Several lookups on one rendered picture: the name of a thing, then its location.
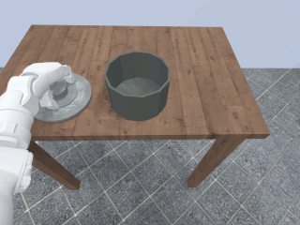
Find robot left forearm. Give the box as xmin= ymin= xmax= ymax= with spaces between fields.
xmin=0 ymin=70 xmax=49 ymax=150

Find robot left hand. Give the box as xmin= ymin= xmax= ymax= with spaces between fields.
xmin=23 ymin=62 xmax=75 ymax=110

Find table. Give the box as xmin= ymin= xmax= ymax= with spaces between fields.
xmin=0 ymin=24 xmax=271 ymax=190

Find robot left upper arm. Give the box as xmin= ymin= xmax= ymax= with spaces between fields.
xmin=0 ymin=146 xmax=34 ymax=225

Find pot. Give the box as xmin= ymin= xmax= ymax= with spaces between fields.
xmin=103 ymin=51 xmax=171 ymax=121

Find lid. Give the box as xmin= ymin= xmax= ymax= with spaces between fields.
xmin=34 ymin=73 xmax=93 ymax=123

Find knob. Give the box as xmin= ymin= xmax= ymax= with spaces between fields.
xmin=50 ymin=81 xmax=68 ymax=99

